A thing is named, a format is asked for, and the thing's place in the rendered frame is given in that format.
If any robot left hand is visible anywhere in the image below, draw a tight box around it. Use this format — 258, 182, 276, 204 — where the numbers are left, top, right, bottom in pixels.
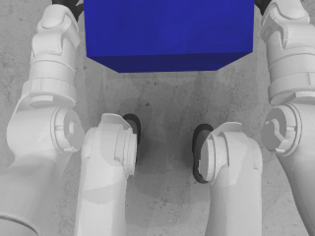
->
51, 0, 84, 22

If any right robot upper arm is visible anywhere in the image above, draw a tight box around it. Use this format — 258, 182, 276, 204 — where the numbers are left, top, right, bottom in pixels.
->
261, 103, 315, 236

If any robot right hand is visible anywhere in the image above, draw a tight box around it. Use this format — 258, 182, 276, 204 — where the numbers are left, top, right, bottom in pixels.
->
254, 0, 272, 17

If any left robot thigh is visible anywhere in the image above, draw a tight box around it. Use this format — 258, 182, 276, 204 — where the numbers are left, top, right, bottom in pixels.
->
74, 123, 137, 236

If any carton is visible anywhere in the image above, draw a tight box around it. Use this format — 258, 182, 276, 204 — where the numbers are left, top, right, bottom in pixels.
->
83, 0, 255, 73

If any robot right forearm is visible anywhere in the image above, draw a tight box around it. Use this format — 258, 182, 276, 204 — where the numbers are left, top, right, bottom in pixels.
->
260, 0, 315, 106

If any right robot thigh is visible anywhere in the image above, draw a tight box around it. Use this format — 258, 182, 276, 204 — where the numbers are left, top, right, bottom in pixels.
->
202, 131, 262, 236

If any robot left forearm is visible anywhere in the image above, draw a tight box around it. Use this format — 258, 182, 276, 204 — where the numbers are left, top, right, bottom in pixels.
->
6, 4, 81, 150

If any left robot upper arm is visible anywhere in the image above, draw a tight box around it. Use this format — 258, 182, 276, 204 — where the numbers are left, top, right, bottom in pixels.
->
0, 105, 85, 236

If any robot thigh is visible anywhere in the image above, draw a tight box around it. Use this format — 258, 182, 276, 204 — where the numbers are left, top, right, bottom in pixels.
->
202, 131, 262, 236
74, 123, 137, 236

